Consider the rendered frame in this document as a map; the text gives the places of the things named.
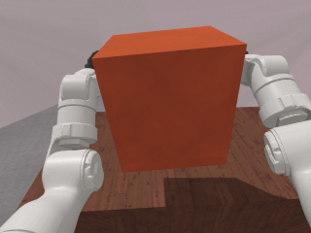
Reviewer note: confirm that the carton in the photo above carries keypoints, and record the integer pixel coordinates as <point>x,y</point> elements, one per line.
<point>170,96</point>

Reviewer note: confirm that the left robot hand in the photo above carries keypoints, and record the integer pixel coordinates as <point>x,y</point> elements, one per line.
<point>89,61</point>

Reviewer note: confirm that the left robot forearm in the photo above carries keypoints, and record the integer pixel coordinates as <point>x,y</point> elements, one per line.
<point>75,128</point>

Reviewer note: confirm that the robot left upper arm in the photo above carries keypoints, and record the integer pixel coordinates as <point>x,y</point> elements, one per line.
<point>69,177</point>

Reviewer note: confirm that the robot right upper arm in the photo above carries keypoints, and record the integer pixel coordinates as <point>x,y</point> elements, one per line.
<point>288,152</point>

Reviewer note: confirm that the right robot forearm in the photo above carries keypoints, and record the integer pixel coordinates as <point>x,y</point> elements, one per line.
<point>274,87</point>

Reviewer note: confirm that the pedestal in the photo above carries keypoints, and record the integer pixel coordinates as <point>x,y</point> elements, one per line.
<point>241,196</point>

